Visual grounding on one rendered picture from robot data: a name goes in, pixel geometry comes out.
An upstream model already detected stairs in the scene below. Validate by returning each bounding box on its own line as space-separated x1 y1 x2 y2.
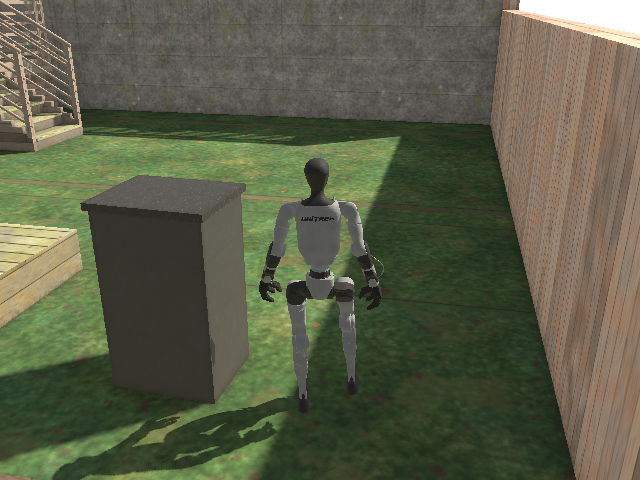
0 78 81 151

